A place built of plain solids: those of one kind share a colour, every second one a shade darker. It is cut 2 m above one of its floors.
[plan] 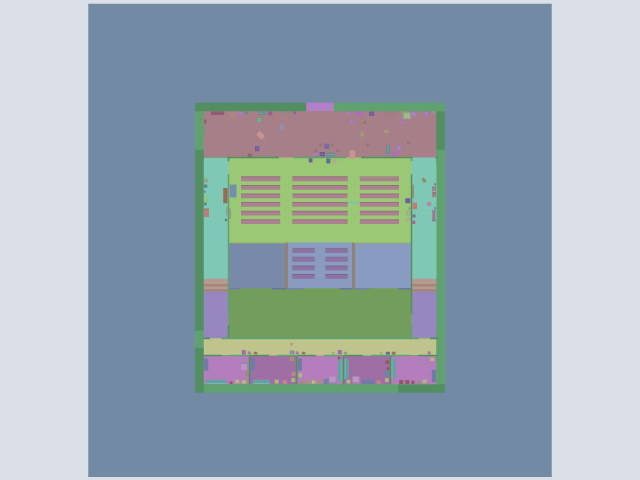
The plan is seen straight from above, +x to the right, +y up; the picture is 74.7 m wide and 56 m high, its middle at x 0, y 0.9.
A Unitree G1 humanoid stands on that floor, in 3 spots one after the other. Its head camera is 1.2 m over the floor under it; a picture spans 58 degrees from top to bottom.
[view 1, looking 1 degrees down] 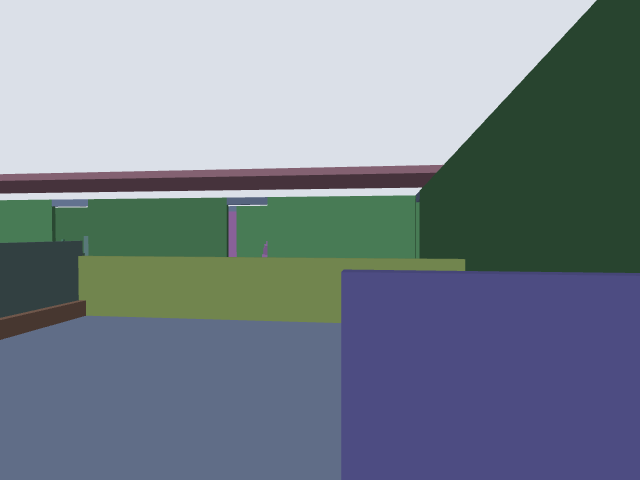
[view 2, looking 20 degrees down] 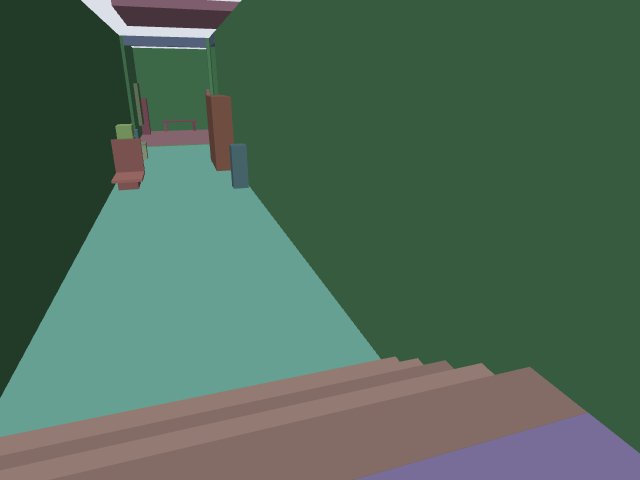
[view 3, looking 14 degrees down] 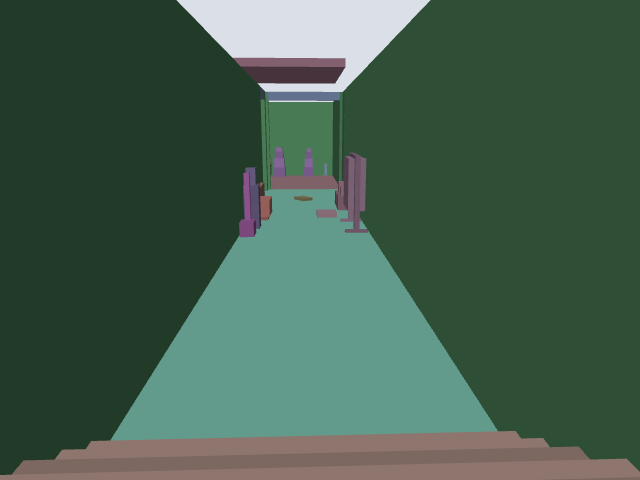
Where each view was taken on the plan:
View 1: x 9.28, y -6.47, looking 98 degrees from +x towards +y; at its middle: wall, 17.07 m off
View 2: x -12.18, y -6.08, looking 72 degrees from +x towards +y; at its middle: wall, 4.83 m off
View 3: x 12.18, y -6.08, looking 88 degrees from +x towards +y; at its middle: floor_promenade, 8.81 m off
